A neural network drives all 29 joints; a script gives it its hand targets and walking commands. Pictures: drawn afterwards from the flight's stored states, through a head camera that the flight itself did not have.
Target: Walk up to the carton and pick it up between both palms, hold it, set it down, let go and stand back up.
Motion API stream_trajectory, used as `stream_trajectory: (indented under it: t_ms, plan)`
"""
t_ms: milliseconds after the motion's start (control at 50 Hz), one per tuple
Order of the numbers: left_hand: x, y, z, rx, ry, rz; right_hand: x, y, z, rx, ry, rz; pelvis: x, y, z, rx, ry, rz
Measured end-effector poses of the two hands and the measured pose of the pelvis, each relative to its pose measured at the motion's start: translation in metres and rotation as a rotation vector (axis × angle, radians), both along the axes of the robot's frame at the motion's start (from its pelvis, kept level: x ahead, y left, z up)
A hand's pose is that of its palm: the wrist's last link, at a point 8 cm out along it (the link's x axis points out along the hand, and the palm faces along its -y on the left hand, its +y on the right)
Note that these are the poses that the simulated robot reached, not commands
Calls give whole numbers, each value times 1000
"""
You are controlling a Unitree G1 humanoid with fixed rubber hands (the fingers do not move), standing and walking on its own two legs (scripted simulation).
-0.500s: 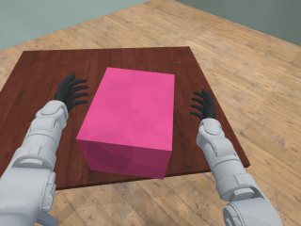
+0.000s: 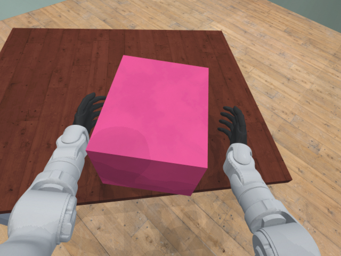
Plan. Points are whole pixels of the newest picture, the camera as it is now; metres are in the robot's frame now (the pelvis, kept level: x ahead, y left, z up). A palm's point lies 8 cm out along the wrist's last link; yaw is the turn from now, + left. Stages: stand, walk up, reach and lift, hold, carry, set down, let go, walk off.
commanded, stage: reach and lift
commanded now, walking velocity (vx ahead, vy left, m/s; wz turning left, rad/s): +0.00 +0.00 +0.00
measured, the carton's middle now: (156, 124) +0.44 +0.02 +0.02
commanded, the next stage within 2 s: none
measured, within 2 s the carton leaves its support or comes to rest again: leaves its support in 1.84 s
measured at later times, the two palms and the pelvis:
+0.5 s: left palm (95, 123) +0.44 +0.17 +0.03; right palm (226, 142) +0.38 -0.15 +0.03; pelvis +0.00 +0.00 +0.00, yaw +0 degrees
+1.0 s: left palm (97, 125) +0.44 +0.16 +0.03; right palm (226, 147) +0.37 -0.15 +0.03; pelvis +0.01 +0.00 +0.01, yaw +0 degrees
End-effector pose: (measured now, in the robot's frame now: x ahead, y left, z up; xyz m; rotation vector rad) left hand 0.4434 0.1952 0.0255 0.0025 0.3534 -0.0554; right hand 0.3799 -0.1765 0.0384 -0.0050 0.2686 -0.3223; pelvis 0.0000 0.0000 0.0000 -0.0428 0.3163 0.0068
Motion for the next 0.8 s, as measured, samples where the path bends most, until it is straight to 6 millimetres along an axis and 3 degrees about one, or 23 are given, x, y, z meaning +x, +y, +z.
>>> stream_trajectory:
  t_ms: [240,400,800]
  plan:
    - [-1,-11,5,25,-13,-31,-5,2,-3,12,9,-2,-1,0,0,0,-1,0]
    - [-2,-29,5,76,-43,-102,-4,27,-4,12,-7,54,-1,0,0,0,-1,0]
    - [-3,-34,4,108,-69,-111,-12,27,-7,-55,-58,27,2,1,3,0,-49,2]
